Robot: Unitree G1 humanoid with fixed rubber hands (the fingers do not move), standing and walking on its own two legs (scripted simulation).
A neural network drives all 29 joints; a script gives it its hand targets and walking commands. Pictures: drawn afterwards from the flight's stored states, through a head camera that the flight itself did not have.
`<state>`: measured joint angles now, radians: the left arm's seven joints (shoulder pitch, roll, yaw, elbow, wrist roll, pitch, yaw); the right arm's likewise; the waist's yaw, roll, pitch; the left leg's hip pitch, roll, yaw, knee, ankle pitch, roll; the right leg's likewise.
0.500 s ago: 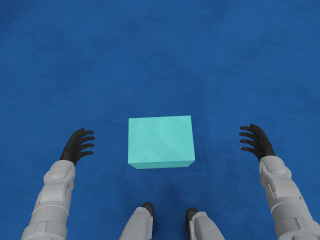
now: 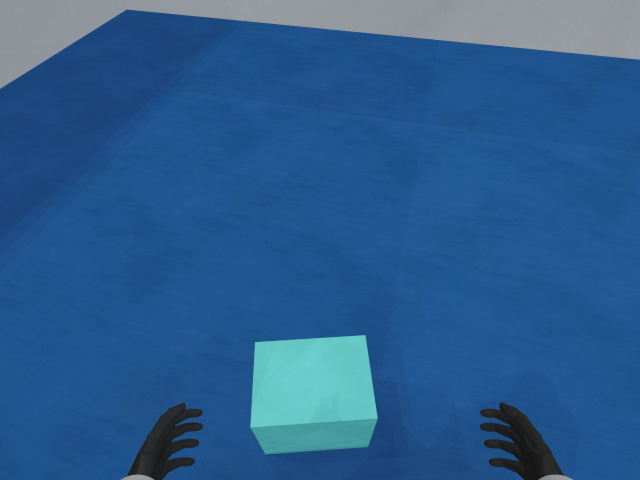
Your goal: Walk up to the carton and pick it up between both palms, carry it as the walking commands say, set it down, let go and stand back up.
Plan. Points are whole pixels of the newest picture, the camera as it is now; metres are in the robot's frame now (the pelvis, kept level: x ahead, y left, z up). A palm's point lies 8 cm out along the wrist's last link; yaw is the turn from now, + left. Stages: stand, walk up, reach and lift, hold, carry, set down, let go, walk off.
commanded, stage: let go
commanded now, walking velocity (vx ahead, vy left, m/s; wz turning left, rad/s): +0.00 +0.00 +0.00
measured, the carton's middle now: (313, 396) +0.43 +0.06 -0.63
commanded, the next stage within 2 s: stand in 0.30 s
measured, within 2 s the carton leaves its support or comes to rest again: neither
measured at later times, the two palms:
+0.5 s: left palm out of the picture +0.15 +0.29 -0.08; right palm out of the picture +0.14 -0.27 -0.08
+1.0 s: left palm out of the picture +0.13 +0.30 -0.10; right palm out of the picture +0.12 -0.28 -0.09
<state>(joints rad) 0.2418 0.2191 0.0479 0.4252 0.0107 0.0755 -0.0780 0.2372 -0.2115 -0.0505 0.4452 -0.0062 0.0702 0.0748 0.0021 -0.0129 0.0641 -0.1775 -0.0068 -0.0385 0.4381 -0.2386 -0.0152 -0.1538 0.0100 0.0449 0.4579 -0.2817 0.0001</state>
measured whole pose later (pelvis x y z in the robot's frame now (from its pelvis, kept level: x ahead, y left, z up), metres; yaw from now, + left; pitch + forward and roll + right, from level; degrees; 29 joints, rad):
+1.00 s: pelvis +0.02 +0.01 +0.00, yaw -1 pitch -1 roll +0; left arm 0.20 0.36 0.02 0.81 0.03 0.00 0.03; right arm 0.15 -0.34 -0.03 0.89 -0.03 0.01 -0.02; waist -0.01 -0.02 0.01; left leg -0.14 -0.01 -0.01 0.42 -0.26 0.00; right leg -0.11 0.00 0.06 0.42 -0.28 0.02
